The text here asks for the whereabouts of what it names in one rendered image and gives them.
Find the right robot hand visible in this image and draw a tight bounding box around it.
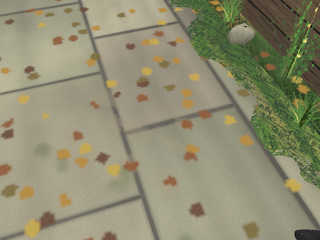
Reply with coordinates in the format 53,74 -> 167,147
294,229 -> 320,240

